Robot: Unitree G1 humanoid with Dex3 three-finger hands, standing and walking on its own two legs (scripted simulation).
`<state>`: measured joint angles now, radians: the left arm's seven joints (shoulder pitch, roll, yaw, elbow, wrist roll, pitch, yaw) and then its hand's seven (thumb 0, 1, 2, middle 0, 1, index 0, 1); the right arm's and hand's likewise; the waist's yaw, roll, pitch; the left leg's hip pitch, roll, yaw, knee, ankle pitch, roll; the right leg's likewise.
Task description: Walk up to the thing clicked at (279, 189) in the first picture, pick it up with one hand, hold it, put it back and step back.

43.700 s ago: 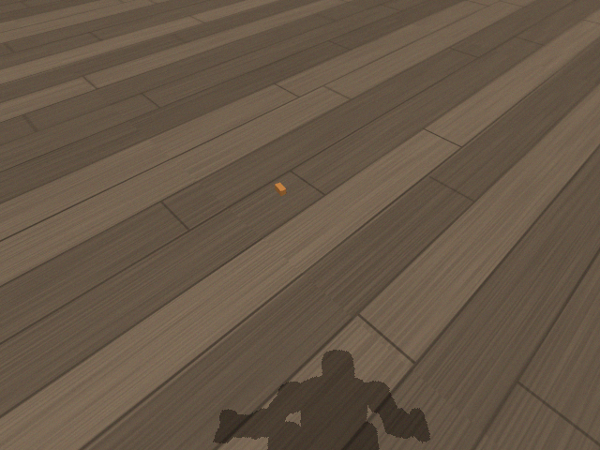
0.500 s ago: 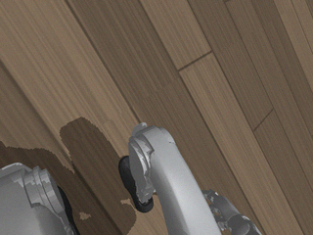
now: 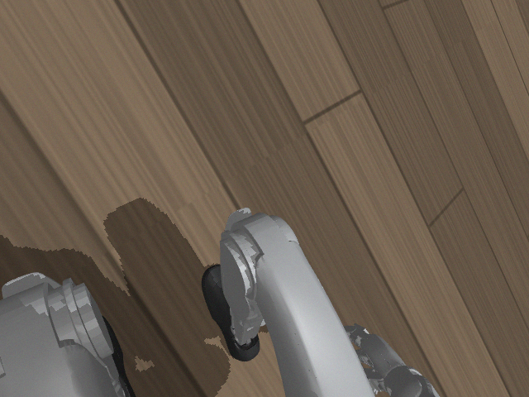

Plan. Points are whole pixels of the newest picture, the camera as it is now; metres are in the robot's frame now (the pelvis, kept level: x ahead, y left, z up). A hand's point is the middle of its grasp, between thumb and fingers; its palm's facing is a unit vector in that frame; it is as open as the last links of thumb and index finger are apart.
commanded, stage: approach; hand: left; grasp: from above
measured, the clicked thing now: out of the picture +0.51 +0.42 -0.31
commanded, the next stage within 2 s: none
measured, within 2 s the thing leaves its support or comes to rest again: neither
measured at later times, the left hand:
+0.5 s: hand out of the picture +0.50 +0.41 -0.15, palm faces -0.40 -0.10 -0.91, open 14.3 cm
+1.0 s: hand out of the picture +0.50 +0.42 -0.14, palm faces -0.40 -0.10 -0.91, open 14.3 cm
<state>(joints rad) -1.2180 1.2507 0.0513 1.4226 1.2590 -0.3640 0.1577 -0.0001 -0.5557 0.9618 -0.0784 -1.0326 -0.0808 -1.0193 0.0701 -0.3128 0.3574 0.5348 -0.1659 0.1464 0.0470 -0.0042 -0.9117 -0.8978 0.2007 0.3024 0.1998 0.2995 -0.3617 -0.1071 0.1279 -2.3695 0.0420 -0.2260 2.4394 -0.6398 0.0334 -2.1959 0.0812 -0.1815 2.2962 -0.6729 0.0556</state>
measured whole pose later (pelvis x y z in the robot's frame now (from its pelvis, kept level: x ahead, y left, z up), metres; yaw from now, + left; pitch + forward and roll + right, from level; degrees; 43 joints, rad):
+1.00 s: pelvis +0.00 +0.00 +0.00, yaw +0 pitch +31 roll -15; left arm -1.23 1.24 0.03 1.43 1.25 -0.34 0.17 0.00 -0.55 0.96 -0.07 -1.03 -0.08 -1.02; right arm 0.06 -0.32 0.34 0.54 -0.16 0.14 0.05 0.00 -0.91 -0.90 0.20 0.30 0.20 0.30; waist -0.36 -0.10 0.11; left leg -2.38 0.04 -0.22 2.43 -0.64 0.03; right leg -2.20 0.08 -0.18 2.29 -0.67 0.05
